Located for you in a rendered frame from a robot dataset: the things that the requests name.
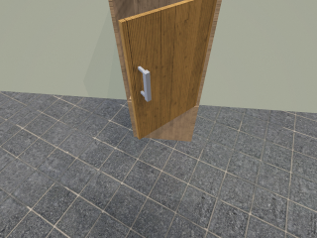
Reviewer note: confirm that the cupboard door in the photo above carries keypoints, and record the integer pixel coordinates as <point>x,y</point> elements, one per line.
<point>170,42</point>

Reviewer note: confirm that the handle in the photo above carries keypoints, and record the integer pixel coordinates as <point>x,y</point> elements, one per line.
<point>147,93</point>

